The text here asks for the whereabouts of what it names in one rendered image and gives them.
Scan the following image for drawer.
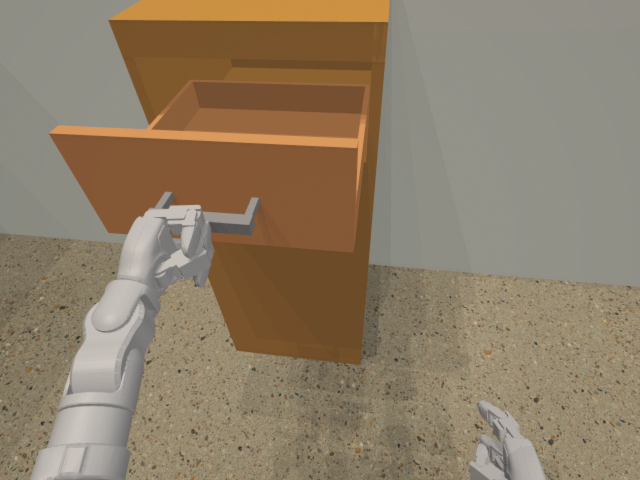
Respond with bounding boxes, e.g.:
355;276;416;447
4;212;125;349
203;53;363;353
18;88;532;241
49;80;370;253

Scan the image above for robot left hand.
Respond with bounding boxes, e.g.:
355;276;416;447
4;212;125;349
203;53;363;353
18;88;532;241
116;205;215;299

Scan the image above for handle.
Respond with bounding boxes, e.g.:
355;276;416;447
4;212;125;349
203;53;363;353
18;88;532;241
148;192;260;235

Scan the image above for robot left forearm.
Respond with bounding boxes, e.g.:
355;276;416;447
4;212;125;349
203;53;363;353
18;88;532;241
30;279;161;480

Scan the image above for robot right hand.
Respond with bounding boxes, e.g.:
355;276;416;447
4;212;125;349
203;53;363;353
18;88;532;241
469;400;546;480

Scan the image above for cabinet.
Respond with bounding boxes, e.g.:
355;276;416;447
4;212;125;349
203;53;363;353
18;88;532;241
108;0;390;365

